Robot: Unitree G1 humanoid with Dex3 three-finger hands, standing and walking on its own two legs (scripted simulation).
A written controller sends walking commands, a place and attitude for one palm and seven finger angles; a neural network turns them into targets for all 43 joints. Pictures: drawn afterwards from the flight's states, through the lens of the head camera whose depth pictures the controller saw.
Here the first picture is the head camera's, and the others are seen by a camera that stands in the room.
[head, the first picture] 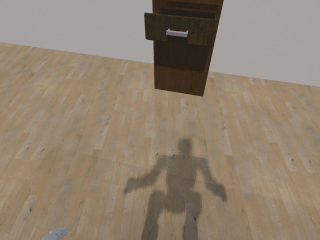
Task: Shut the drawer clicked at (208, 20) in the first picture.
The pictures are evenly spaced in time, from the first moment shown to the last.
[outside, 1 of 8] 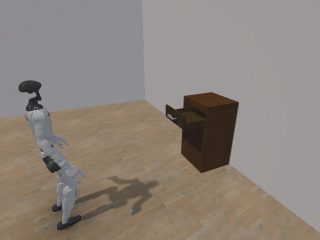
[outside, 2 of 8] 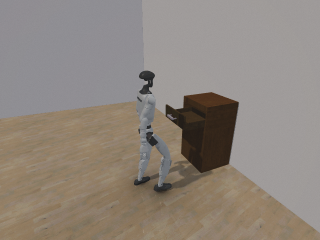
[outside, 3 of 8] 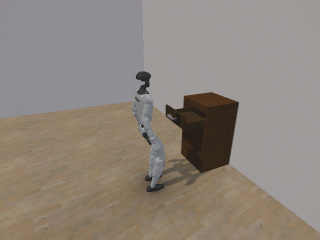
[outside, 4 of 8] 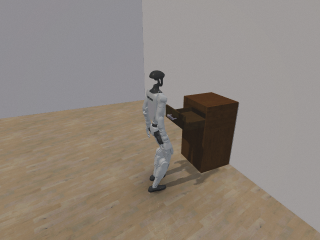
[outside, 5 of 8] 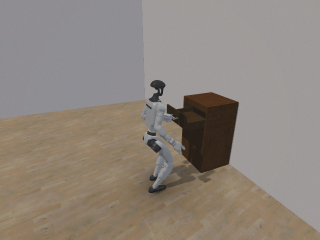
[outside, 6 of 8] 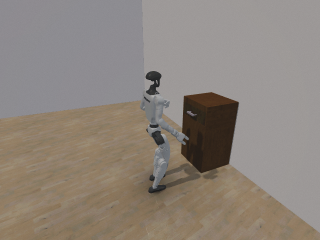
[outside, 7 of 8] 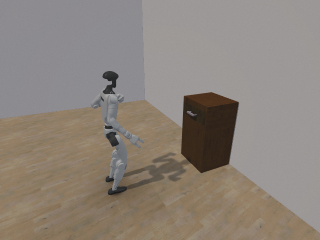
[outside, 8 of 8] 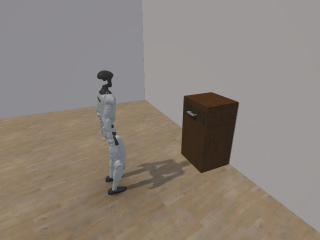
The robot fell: no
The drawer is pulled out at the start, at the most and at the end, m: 0.28 0.28 0.00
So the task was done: yes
